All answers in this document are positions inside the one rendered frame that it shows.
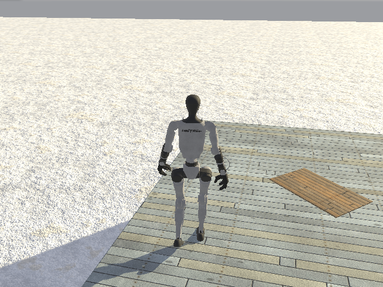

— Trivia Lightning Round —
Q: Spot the robot head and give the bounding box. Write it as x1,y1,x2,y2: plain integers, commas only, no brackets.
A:
182,94,203,123

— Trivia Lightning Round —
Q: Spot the right robot forearm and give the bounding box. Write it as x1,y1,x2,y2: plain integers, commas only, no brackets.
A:
214,146,227,175

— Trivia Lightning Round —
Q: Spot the right robot upper arm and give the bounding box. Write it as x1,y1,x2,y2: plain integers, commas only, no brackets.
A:
205,121,220,155

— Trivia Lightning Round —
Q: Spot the left robot forearm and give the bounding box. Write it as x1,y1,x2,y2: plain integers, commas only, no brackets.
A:
159,143,170,166

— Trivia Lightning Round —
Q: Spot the left robot upper arm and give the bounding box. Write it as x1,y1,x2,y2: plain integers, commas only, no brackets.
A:
163,120,180,152

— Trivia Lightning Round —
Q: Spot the left robot hand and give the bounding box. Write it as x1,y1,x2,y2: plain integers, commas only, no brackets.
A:
157,164,171,176

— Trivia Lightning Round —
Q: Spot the right robot hand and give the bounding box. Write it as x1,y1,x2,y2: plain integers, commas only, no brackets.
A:
214,174,229,190

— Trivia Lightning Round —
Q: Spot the robot left thigh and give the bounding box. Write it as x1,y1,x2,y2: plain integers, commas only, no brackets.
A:
171,167,186,209

